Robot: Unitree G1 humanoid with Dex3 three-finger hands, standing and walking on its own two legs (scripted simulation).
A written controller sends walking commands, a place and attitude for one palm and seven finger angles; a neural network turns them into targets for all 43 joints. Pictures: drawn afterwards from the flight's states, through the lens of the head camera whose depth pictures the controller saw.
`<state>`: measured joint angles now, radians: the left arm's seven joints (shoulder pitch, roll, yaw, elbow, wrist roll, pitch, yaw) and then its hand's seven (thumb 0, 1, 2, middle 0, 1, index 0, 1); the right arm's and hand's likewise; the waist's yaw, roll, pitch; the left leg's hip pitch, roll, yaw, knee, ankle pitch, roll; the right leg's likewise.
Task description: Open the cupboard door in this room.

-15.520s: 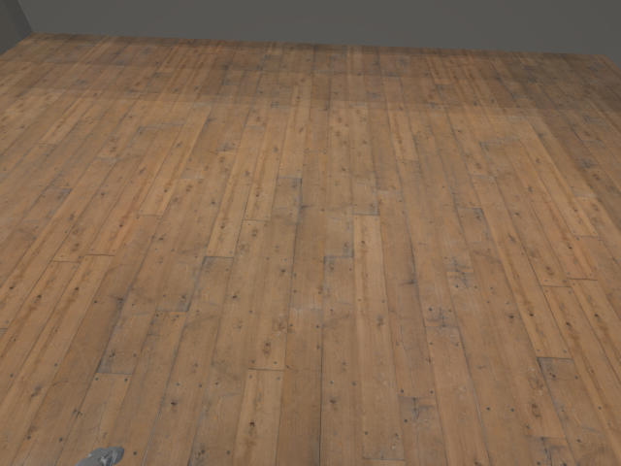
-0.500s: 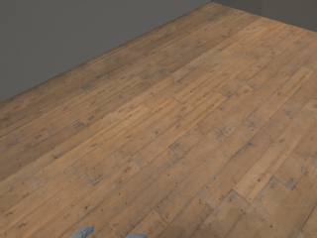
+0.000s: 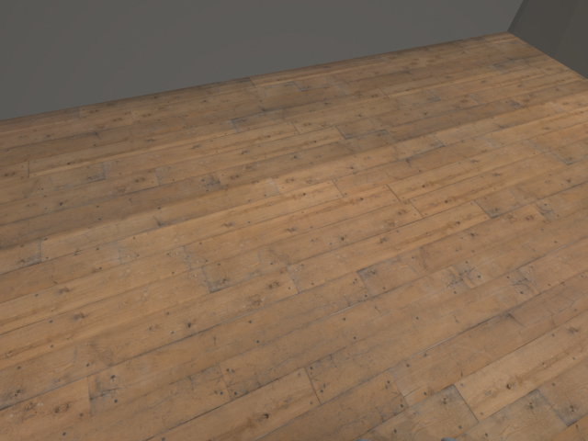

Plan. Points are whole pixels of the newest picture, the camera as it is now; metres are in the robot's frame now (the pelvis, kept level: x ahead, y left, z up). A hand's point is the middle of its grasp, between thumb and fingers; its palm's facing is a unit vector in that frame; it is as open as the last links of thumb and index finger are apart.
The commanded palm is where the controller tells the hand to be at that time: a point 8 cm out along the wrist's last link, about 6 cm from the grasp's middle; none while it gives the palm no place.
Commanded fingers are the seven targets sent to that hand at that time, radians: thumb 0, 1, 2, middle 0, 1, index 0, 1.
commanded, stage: turn or walk to find it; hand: left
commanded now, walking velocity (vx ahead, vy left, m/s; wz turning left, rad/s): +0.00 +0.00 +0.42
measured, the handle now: out of the picture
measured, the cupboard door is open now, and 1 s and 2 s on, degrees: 0 0 0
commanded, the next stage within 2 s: none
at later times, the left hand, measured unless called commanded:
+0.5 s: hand out of the picture +0.03 +0.17 -0.14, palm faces +0.22 -0.94 -0.27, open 7.3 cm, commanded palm none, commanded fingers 0.00 0.90 0.90 -0.20 -0.30 -0.20 -0.30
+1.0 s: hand out of the picture -0.11 +0.22 -0.17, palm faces +0.47 -0.85 -0.24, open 7.3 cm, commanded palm none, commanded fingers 0.00 0.90 0.90 -0.20 -0.30 -0.20 -0.30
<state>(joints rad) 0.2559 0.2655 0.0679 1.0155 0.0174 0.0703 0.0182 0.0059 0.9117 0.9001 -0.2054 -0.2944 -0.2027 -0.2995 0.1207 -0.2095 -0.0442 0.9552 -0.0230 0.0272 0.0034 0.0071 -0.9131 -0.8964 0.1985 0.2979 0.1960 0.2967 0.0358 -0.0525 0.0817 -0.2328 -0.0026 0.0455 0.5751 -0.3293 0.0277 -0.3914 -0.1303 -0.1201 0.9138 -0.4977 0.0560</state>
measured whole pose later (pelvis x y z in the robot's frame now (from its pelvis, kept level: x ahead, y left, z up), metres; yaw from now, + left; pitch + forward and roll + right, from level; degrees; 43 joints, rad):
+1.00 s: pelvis -0.06 +0.00 +0.01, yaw +25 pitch +0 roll -1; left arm 0.21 0.27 0.07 1.00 0.01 0.06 0.01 0.01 0.91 0.90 -0.20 -0.29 -0.20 -0.30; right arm 0.15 -0.19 -0.03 0.96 -0.02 0.02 -0.01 0.01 -0.91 -0.90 0.20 0.30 0.20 0.30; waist 0.02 -0.04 0.08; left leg -0.21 -0.01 0.01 0.49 -0.27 0.04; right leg -0.45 -0.10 -0.05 1.08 -0.42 0.08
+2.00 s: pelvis -0.12 -0.03 +0.01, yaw +51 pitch -1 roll -1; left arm 0.20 0.25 0.06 0.99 0.01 0.06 0.01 0.01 0.91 0.90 -0.20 -0.29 -0.20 -0.30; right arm 0.15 -0.19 -0.03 0.97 -0.02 0.02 -0.01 0.01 -0.91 -0.90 0.20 0.30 0.20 0.30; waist 0.02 -0.03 0.07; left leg -0.20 -0.03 -0.01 0.46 -0.25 0.05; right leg -0.45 -0.09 -0.04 1.03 -0.41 0.09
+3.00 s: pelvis -0.14 -0.08 +0.01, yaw +77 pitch +0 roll +0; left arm 0.17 0.25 0.06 0.97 0.01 0.06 0.01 0.01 0.91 0.90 -0.20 -0.29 -0.20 -0.30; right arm 0.16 -0.18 -0.04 0.96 -0.02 0.02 0.00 0.01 -0.91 -0.90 0.20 0.30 0.20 0.30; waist 0.01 -0.02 0.07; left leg -0.20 -0.04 -0.03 0.46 -0.25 0.04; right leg -0.44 -0.09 -0.03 1.01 -0.42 0.09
